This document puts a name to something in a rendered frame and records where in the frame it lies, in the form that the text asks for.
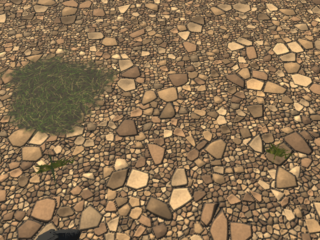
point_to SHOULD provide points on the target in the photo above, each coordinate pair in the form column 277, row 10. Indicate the left robot hand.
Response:
column 63, row 234

